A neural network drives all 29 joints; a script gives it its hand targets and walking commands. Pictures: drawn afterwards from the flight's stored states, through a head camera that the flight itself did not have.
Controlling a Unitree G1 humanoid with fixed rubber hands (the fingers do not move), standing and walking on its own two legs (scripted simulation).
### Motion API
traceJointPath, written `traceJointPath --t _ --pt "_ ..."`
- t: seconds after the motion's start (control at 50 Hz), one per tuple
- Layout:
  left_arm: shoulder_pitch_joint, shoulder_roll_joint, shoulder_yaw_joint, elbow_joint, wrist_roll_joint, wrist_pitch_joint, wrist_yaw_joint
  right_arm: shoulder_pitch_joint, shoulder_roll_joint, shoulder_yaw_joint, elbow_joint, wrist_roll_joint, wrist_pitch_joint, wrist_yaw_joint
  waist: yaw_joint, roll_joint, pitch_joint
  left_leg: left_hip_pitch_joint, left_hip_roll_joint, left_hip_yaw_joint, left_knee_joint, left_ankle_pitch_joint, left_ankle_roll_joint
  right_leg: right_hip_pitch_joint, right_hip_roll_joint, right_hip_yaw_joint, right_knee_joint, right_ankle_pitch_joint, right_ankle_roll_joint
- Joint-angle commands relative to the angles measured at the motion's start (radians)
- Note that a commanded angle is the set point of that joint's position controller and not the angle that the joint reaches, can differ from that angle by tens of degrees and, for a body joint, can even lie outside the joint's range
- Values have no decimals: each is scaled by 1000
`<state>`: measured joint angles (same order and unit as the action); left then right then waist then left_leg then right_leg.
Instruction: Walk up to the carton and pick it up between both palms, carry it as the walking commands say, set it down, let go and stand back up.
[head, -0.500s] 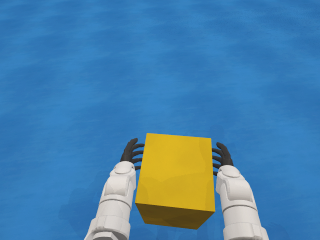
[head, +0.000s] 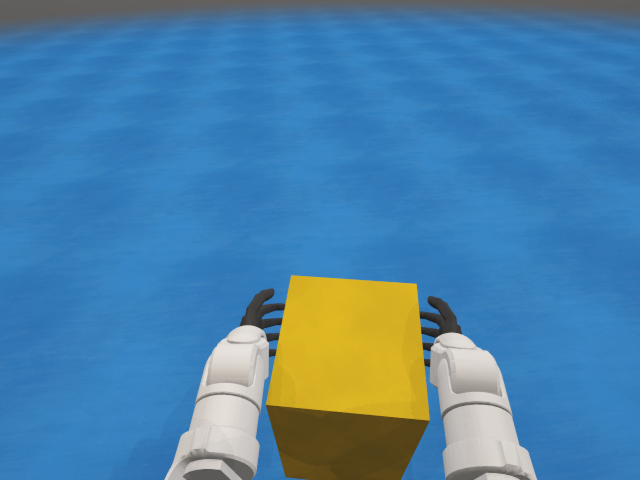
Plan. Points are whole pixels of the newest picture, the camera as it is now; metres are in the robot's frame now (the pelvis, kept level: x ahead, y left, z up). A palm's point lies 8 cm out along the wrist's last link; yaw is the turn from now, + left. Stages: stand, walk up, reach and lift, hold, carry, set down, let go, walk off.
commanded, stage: reach and lift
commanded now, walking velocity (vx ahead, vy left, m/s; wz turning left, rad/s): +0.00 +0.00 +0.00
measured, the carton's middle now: (346, 387) +0.29 -0.02 -0.03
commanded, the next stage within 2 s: hold in 1.38 s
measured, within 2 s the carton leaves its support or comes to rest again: neither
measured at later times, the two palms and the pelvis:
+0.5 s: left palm (238, 344) +0.31 +0.13 +0.06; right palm (433, 343) +0.31 -0.13 +0.05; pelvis +0.00 -0.01 +0.00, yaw +1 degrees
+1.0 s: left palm (236, 353) +0.29 +0.13 +0.06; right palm (434, 351) +0.30 -0.13 +0.05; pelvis +0.00 -0.01 +0.00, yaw +1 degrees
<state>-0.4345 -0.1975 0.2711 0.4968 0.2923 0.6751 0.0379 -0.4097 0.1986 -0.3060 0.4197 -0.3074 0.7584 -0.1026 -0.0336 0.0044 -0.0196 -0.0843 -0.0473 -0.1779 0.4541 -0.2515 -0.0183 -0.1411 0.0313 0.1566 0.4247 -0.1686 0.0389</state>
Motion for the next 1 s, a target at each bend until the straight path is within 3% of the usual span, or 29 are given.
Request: traceJointPath --t 0.0,0.3,0.58,0.98 --pt "-606 -1023 -487 17 -250 -13 -247 -657 1074 540 -16 292 -47 270 15 1 -232 -82 -44 92 -114 36 8 158 60 -116 -45 39 -2" --pt "-586 -1018 -498 -27 -257 1 -245 -653 1076 580 -44 298 -55 267 41 -12 -264 -63 -53 94 -94 111 3 186 57 -104 -35 92 -3" --pt "-506 -1034 -541 -84 -274 18 -239 -592 1067 622 -95 321 -50 272 44 1 -276 -56 -52 84 -86 179 -5 204 60 -98 -24 160 -4" --pt "-488 -1064 -542 -91 -284 27 -245 -597 1075 631 -107 337 -39 290 45 3 -243 -86 -49 79 -85 88 1 169 59 -99 -22 58 -15"
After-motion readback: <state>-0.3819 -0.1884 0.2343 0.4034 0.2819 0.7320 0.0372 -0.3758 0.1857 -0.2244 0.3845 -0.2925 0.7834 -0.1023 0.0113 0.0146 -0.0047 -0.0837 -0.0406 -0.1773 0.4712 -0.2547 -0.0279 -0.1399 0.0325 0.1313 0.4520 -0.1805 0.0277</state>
